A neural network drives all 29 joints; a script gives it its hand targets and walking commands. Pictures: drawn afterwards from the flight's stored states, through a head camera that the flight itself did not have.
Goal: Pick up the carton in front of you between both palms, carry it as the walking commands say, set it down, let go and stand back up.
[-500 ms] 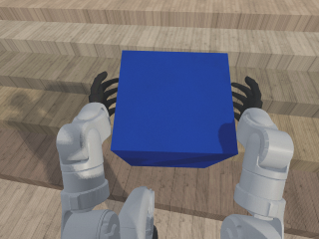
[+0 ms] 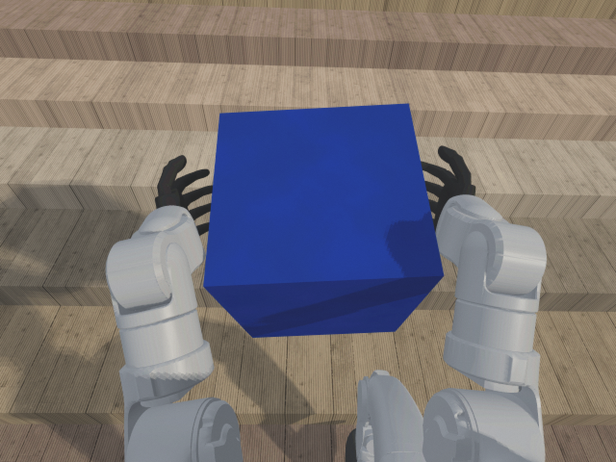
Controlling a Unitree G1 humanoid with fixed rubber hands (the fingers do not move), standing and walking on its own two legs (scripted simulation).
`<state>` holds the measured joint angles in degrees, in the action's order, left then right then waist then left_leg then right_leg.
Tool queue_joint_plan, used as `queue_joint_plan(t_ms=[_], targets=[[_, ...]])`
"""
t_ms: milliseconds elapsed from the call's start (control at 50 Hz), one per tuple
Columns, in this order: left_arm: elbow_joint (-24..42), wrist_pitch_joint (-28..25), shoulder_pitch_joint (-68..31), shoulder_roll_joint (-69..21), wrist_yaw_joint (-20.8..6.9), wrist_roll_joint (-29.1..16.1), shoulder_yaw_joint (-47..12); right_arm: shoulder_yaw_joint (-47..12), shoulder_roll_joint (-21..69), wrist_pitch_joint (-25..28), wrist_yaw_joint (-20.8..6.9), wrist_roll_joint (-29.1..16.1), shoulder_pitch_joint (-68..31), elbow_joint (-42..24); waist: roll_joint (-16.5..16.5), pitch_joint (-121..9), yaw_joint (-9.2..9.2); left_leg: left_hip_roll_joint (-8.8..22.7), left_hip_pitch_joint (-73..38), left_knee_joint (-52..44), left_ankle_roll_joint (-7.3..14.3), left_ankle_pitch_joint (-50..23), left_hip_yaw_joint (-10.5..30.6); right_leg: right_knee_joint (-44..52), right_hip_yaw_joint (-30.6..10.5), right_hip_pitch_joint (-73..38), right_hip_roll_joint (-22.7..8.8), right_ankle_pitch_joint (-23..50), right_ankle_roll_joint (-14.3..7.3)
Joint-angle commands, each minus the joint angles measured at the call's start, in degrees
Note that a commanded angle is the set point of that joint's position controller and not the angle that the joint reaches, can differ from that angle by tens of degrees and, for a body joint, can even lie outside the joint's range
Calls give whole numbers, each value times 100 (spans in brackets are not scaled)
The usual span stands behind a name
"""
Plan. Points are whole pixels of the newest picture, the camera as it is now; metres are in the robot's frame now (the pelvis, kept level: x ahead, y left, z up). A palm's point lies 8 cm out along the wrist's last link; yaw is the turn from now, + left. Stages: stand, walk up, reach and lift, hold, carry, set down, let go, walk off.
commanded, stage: carry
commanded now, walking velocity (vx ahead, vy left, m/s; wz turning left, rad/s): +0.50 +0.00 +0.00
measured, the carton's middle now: (319, 237) +0.38 -0.02 +0.10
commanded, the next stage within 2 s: none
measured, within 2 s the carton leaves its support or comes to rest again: neither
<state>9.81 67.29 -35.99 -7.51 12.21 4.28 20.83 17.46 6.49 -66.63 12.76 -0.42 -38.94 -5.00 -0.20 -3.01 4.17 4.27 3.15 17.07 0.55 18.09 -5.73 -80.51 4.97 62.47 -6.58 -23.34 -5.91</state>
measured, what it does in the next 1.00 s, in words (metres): climbs: right foot 0.11 m higher, then left foot 0.11 m higher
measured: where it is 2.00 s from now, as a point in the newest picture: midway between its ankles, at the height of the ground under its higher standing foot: (304, 108)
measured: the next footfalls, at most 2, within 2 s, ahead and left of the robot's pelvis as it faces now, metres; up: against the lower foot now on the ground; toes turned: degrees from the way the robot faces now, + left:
right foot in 0.02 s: +0.21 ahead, -0.14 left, +0.11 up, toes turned -7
left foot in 0.50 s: +0.53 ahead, +0.12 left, +0.22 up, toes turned +7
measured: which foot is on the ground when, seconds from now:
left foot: down 0.00-0.08, up 0.10-0.48, down 0.50-1.00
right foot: up 0.00-0.00, down 0.02-0.54, up 0.56-0.96, down 0.98-1.00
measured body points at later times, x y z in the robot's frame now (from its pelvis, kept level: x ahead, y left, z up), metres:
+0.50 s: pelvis +0.32 +0.00 +0.11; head +0.33 -0.02 +0.56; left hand +0.68 +0.14 +0.28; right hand +0.68 -0.17 +0.27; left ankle +0.51 +0.12 -0.49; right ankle +0.18 -0.13 -0.63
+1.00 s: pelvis +0.63 -0.03 +0.22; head +0.62 -0.02 +0.67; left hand +0.98 +0.14 +0.38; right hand +0.99 -0.17 +0.39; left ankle +0.49 +0.12 -0.52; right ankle +0.79 -0.15 -0.39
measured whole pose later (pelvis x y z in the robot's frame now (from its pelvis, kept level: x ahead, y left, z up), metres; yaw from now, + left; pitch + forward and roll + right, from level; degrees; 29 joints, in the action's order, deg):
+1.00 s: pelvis +0.63 -0.03 +0.22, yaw +1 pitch +5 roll -3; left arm 4.1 67.3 -36.2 -6.4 13.0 2.2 17.9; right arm 18.8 7.2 -67.6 11.9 1.6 -34.4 -6.6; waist 0.6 -6.7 -0.9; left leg 7.8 1.3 16.1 -0.1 15.8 -4.6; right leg -70.4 8.6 55.7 -4.7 -23.1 -6.5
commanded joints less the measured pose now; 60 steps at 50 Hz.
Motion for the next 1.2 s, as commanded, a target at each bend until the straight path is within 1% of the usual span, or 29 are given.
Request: queue_joint_plan(t_ms=[0, 20, 40, 60, 80, 100, 140, 180, 300, 380, 420, 480, 500, 520, 540, 560, 580, 640, 780, 860, 900, 940, 980, 1000, 1020, 1040, 1060, 1100, 1180], targets=[[-369, 42, -3375, -3838, -32, -1034, -3519, -3020, 4061, -93, -279, -865, -2898, -42, 1648, -2034, -835, 517, 567, 277, 898, -7141, -492, 1759, 1219, -3548, 809, 1067, -120], [-359, 13, -3332, -3988, -74, -1193, -3644, -2907, 3980, -83, -257, -669, -2837, -71, 1675, -2528, -1300, 452, 224, 1657, 688, -8007, -605, 2520, 1350, -4352, 1155, 1188, -70], [-264, -52, -3665, -4167, -99, -1282, -3788, -2730, 3925, -48, -223, -483, -2835, -50, 718, -3146, -1546, 108, 553, 3637, 304, -7554, -446, 3737, 791, -5781, 1182, 1767, -194], [-291, -119, -3582, -4466, -145, -1468, -3962, -2645, 3847, 2, -175, -252, -2800, -129, 65, -2911, -1605, -238, 1810, 5310, 23, -3259, 68, 5059, -945, -6606, 443, 3069, -258], [-198, -225, -3613, -4382, -145, -1606, -4068, -2438, 3798, 53, -150, -99, -2231, 2, -1933, -3717, -1057, -1276, 3451, 8029, -168, -51, 768, 5599, -4255, -7507, -1289, 6062, -1399], [38, -304, -3786, -4600, -171, -1856, -4289, -2342, 3777, 121, -119, -7, -2453, -58, -1018, -4178, -933, -891, 3459, 8779, 98, -208, 1719, 4968, -4017, -7628, -1209, 5970, -1455], [665, -484, -4534, -5035, -320, -2245, -4560, -2533, 4136, 273, -173, -142, -2912, -521, -357, -3332, -848, -459, 4539, 8886, 352, -135, 1358, 5042, -3638, -6852, -1115, 2333, -1214], [770, -562, -4549, -5169, -442, -2383, -4682, -2803, 4122, 406, -163, -191, -3088, -769, -386, -2694, -738, -162, 4926, 8461, 473, -72, 1228, 5316, -3010, -6416, -1020, 943, -879], [560, -511, -3192, -4087, -245, -1803, -4250, -3346, 3713, 373, -120, -459, -2678, -1006, -663, -2146, -1157, -32, 7423, 9344, 654, 1256, 663, 5925, -2526, -7822, -1460, 2207, -1160], [361, -284, -2789, -3485, -67, -1410, -3791, -3226, 3377, 145, -38, -534, -2554, -760, -263, -1277, -880, 250, 7392, 7625, 433, 1065, -17, 6934, -1236, -7135, -845, 1494, -662], [279, -188, -2793, -3388, -34, -1327, -3610, -3256, 3393, 47, -1, -624, -2636, -650, -866, -1311, -531, 155, 4428, 5248, 507, 123, -430, 7592, 119, -5285, -288, 2774, -469], [164, -75, -2721, -3193, -9, -1089, -3305, -3295, 3621, -2, -9, -813, -2707, -353, -1718, -2462, 147, -798, 2131, 4191, 671, -686, -1190, 5548, 639, -5798, -315, 8395, -229], [143, -69, -2768, -3206, 4, -955, -3223, -3329, 3743, 12, -10, -850, -2840, -294, -1086, -2812, 475, -1162, 1419, 3019, 637, -759, -1289, 3877, 710, -6080, -17, 8373, -9], [-12, -89, -2790, -3112, 34, -745, -3004, -3381, 3897, 23, -36, -940, -3019, -220, -160, -3401, 656, -730, -367, 1774, 614, -2186, -331, 1857, 309, -5252, 250, 6540, 423], [-135, -108, -2508, -3215, 48, -616, -2879, -3475, 4131, 47, -83, -1085, -2983, -192, 603, -3116, 185, 838, -1215, 1129, 1228, -3515, 2357, 347, -133, -3245, 775, 1104, 557], [-252, -111, -2394, -3192, 29, -540, -2742, -3595, 4177, 112, -91, -1171, -2955, -225, 1559, -4031, 133, 1587, -1433, 1079, 2157, -5143, 4427, -1970, -1110, -2778, 1332, 555, 567], [-194, -138, -2783, -3499, -11, -689, -2867, -3692, 4360, 169, -130, -1261, -3185, -385, 806, -3897, 138, 1354, -1380, 1537, 1940, -5101, 3780, -2300, -1511, -2426, 1017, 619, 353], [196, -254, -3471, -3980, -131, -890, -3119, -4008, 4963, 305, -349, -1618, -4069, -959, 553, -2802, -36, 1273, -439, 992, 1588, -478, 3324, -2328, -1212, -1180, 468, 531, 126], [178, -260, -3209, -3693, -42, -1155, -3625, -3567, 4005, 249, -228, -1155, -2952, -682, 659, -2163, 267, 1634, -1702, 392, 1647, -1199, 2614, -3232, -625, 1426, 253, -780, -38], [-81, -73, -3083, -3413, 56, -1103, -3441, -3214, 3566, 52, -117, -883, -2709, -470, 411, -1341, 41, 1145, -1028, -379, 1091, 79, 1666, -2005, -202, 1713, -42, -568, 115], [-187, -26, -3207, -3467, 76, -1118, -3463, -3097, 3498, 1, -127, -853, -2843, -445, 779, -1202, -255, 535, 926, -1276, 1005, -797, 291, 565, 355, -1031, 8, 107, 128], [-338, 7, -3354, -3623, 96, -1155, -3478, -2928, 3545, -43, -129, -721, -2700, -233, 1596, -1651, -607, 568, 1058, -844, 956, -4600, -315, 1331, 834, -2853, 412, 1072, -113], [-542, -16, -3243, -3795, 74, -1197, -3458, -2805, 3532, -55, -121, -540, -2701, -147, 1452, -2454, -1234, 476, 102, 1428, 629, -7777, -588, 2445, 1282, -3994, 1113, 1115, -100], [-542, -48, -3459, -3959, 47, -1221, -3541, -2661, 3497, -26, -97, -398, -2680, -41, 645, -3040, -1422, 237, 360, 3308, 278, -7710, -475, 3593, 995, -5305, 1165, 1697, -91], [-588, -100, -3329, -4216, -27, -1348, -3657, -2572, 3505, 21, -57, -215, -2712, -85, 423, -2929, -1583, -13, 1632, 4844, 74, -4356, 52, 4915, -449, -6296, 710, 2203, -67], [-568, -185, -3363, -4161, -50, -1452, -3682, -2489, 3630, 40, -55, -114, -2332, 45, -1777, -3403, -990, -999, 3463, 7398, -222, -60, 505, 5186, -3663, -7407, -1292, 6127, -1012], [-379, -265, -3481, -4323, -83, -1646, -3869, -2445, 3658, 88, -53, -106, -2406, 35, -1344, -4253, -931, -875, 3511, 8563, 37, -68, 1648, 4923, -4033, -7551, -1294, 6101, -1431], [245, -434, -4204, -4777, -198, -1900, -4149, -2680, 4190, 208, -163, -349, -3088, -419, -506, -3312, -819, -456, 4641, 8950, 329, -114, 1295, 5065, -3693, -6719, -1141, 2196, -1226], [545, -593, -4072, -4722, -357, -1938, -4284, -3178, 4189, 420, -149, -440, -3270, -827, -242, -2369, -704, -138, 5256, 8036, 503, 81, 820, 5573, -2512, -6238, -954, 592, -774]])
